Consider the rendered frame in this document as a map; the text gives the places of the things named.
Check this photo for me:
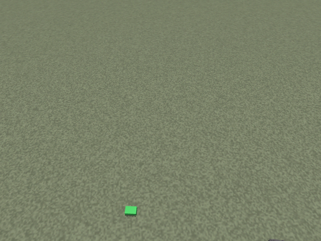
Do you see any small box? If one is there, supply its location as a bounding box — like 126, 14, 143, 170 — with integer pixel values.
124, 206, 137, 215

